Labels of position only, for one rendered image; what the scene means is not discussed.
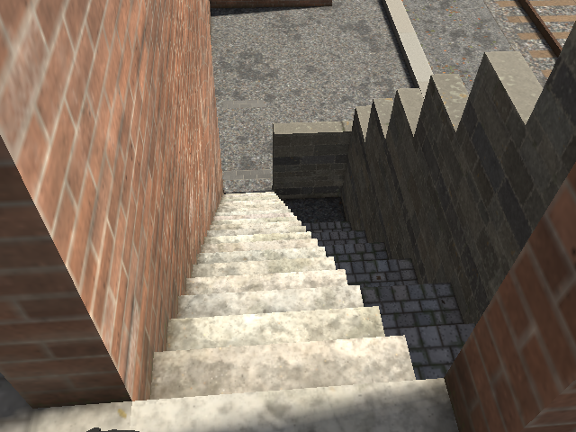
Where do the stairs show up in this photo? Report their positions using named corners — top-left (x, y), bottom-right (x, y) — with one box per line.
top-left (150, 190), bottom-right (416, 400)

